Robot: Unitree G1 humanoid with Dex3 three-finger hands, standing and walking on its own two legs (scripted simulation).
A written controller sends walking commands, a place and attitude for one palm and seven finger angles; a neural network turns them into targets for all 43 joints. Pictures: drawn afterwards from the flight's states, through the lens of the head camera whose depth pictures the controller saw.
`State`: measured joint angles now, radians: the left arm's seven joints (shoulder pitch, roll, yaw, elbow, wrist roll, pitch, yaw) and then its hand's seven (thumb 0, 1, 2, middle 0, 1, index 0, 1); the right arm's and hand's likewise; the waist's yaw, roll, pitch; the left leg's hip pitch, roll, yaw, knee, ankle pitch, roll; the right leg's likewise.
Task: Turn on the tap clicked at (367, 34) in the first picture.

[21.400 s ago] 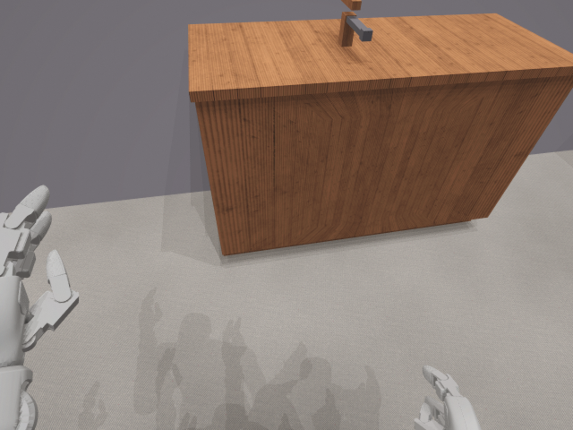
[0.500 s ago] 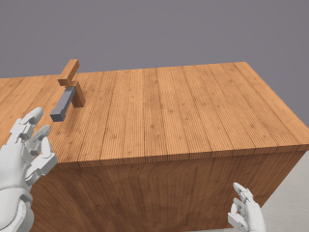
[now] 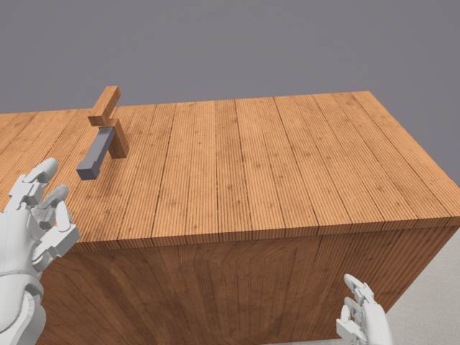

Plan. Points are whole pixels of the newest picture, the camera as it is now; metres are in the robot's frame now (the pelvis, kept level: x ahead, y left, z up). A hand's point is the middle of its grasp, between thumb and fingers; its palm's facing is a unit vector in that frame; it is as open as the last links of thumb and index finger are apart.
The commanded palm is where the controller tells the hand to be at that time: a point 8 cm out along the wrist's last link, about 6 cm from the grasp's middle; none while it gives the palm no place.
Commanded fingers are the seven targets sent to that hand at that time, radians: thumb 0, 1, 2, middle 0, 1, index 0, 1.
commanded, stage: reach beside the lever's end, fingers flat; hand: left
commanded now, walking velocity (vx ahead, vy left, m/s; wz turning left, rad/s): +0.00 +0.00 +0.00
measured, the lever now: (88, 170) +0.36 +0.34 +0.13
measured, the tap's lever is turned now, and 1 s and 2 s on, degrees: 0 0 0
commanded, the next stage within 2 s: push the lever round in 2.00 s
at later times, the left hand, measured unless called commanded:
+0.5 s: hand (73, 209) +0.24 +0.28 +0.17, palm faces +0.45 -0.88 -0.14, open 7.4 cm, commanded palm +0.19 +0.33 +0.17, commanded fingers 0.00 0.90 0.90 -0.19 -0.26 -0.19 -0.26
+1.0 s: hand (60, 193) +0.28 +0.33 +0.15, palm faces +0.48 -0.87 -0.12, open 7.6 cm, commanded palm +0.24 +0.38 +0.16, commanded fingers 0.00 0.90 0.90 -0.17 -0.20 -0.17 -0.20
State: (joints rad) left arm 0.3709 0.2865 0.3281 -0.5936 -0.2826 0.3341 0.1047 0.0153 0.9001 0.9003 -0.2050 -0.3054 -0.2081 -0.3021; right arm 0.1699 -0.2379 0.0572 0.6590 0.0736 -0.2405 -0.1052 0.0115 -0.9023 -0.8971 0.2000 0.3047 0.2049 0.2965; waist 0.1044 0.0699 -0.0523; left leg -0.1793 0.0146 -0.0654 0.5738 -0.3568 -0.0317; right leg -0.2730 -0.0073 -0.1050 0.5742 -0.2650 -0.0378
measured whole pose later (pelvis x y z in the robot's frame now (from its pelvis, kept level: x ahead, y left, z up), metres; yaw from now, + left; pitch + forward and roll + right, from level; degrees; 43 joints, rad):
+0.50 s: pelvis +0.01 +0.01 +0.00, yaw -1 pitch -1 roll +0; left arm 0.22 0.32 0.40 -0.37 -0.28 0.29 0.06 0.02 0.90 0.90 -0.20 -0.29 -0.20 -0.28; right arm 0.18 -0.24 0.04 0.67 0.07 -0.24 -0.12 0.01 -0.90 -0.90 0.20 0.30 0.21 0.30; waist 0.08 0.06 -0.04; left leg -0.18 0.01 -0.05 0.54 -0.34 -0.02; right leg -0.29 -0.01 -0.09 0.55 -0.25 -0.03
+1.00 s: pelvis +0.01 +0.01 +0.00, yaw -1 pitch +1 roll +0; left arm -0.01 0.42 0.51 0.05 -0.27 0.19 -0.05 0.02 0.90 0.90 -0.18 -0.23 -0.18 -0.22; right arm 0.18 -0.26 0.03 0.70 0.08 -0.22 -0.14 0.01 -0.90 -0.90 0.20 0.30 0.21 0.30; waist 0.06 0.05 -0.02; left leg -0.21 0.01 -0.05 0.53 -0.34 -0.02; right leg -0.30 -0.01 -0.09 0.53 -0.24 -0.03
